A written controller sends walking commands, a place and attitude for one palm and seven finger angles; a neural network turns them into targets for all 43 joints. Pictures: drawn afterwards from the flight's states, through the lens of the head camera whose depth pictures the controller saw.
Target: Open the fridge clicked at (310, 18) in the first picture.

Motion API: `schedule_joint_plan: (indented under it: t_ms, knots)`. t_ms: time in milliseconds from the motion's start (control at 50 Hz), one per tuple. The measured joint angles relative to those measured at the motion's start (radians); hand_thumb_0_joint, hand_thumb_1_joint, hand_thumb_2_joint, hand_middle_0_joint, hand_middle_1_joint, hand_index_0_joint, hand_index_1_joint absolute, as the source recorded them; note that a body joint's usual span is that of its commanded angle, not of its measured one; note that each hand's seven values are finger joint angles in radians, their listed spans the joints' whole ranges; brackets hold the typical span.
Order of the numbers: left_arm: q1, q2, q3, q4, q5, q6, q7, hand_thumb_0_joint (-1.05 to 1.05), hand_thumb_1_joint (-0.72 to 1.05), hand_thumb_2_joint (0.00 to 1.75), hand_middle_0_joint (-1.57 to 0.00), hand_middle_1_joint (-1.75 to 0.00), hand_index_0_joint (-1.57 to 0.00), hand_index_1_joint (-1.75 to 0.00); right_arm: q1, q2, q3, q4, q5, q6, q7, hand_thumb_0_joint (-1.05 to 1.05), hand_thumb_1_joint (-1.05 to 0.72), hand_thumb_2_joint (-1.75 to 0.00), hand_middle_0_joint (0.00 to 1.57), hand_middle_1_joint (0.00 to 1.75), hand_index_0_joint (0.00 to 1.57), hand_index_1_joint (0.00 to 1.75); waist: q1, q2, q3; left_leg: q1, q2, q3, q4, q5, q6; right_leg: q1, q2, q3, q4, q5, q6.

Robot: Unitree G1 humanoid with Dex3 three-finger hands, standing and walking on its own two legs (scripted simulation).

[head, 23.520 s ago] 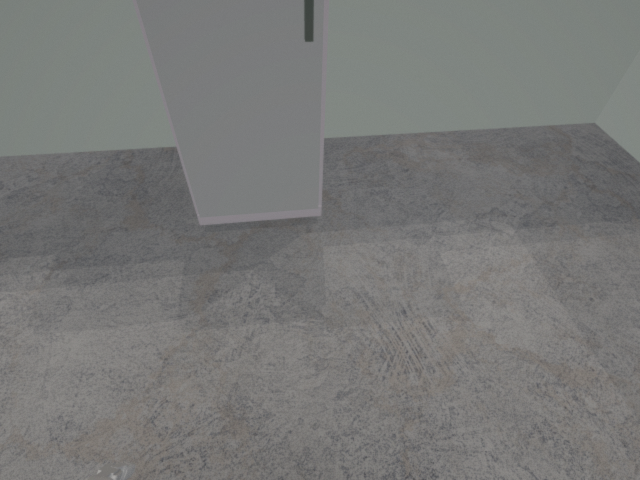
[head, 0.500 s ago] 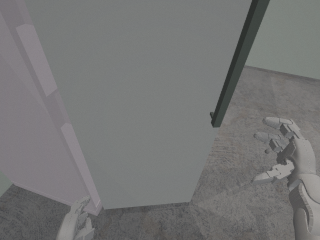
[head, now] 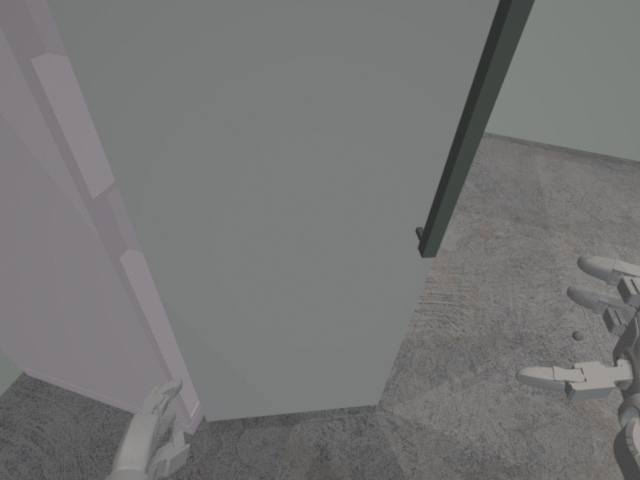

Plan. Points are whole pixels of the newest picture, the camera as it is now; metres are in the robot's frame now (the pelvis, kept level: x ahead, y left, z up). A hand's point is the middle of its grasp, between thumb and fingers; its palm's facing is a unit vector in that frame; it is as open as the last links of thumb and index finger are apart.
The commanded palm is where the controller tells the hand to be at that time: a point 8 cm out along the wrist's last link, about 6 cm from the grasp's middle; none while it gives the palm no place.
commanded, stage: draw the hand back to the body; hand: right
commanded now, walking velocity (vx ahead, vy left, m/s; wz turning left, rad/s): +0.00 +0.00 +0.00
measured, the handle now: (467, 112) +0.47 -0.17 +0.27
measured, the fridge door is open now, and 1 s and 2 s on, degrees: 66 66 66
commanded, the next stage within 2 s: step back with the hand held close in 0.92 s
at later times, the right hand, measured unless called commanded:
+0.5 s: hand (614, 341) +0.22 -0.29 +0.15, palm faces +0.44 +0.82 -0.37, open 9.2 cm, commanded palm +0.17 -0.32 +0.18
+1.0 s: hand (622, 342) +0.22 -0.29 +0.16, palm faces +0.46 +0.81 -0.37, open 7.4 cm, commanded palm +0.16 -0.32 +0.18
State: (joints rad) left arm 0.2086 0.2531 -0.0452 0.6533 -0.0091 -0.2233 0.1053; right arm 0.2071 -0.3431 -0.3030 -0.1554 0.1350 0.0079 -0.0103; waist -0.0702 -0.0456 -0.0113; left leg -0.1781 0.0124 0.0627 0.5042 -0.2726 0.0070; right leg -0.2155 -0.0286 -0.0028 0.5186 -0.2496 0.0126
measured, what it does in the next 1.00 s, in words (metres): stands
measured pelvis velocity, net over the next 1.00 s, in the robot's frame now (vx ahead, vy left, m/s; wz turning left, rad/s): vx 0.02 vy -0.02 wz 0.01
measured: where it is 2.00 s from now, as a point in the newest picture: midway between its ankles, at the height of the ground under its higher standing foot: outside the picture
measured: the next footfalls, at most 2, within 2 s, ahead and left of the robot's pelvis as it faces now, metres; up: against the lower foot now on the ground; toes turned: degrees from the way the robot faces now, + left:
left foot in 1.92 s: -0.04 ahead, +0.10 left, +0.00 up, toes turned -9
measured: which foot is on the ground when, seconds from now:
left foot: down 0.00-1.00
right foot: down 0.00-1.00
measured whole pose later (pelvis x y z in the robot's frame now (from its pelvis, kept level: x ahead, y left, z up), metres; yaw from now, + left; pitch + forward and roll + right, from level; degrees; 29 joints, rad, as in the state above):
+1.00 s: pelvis +0.02 -0.02 +0.01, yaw +1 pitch -5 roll +0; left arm 0.20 0.21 -0.03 0.66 0.02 -0.12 0.08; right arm 0.41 -0.35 -0.34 -0.35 0.07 -0.04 -0.09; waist -0.09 -0.04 0.02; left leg -0.04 0.03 0.04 0.37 -0.24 -0.02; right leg -0.07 -0.01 -0.03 0.40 -0.23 -0.01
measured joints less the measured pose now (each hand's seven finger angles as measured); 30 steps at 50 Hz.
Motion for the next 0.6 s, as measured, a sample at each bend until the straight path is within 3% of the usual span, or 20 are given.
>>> schedule_joint_plan:
  t_ms: [80, 200, 600]
  knots:
    - [0.005, -0.009, 0.001, 0.014, 0.010, 0.023, -0.003, 0.01, 0.91, 0.90, -0.20, -0.30, -0.20, -0.30, 0.052, 0.013, 0.028, -0.038, -0.039, -0.039, -0.057, -0.01, 0.23, -0.36, 0.24, 0.96, 0.24, 0.97, -0.005, 0.000, 0.016, 0.029, 0.007, -0.008, -0.032, 0.013, -0.006, 0.036, 0.008, -0.010, -0.042, 0.016, -0.006]
    - [0.009, -0.027, 0.001, 0.035, 0.017, 0.053, -0.005, 0.02, 0.91, 0.90, -0.20, -0.30, -0.20, -0.30, 0.099, 0.011, 0.027, -0.069, -0.064, -0.068, -0.081, -0.01, 0.03, -0.46, 0.24, 0.84, 0.24, 0.84, -0.007, 0.002, 0.025, 0.074, 0.012, -0.018, -0.073, 0.024, -0.013, 0.085, 0.013, -0.020, -0.084, 0.024, -0.011]
    - [-0.007, -0.025, 0.023, 0.003, 0.024, 0.094, -0.026, 0.01, 0.91, 0.90, -0.20, -0.30, -0.20, -0.30, 0.217, -0.012, -0.041, -0.192, -0.067, -0.059, -0.079, 0.01, -0.69, -0.80, 0.21, 0.42, 0.22, 0.42, -0.018, 0.009, 0.021, 0.130, 0.021, -0.028, -0.124, 0.029, -0.028, 0.134, 0.024, -0.031, -0.115, 0.014, -0.024]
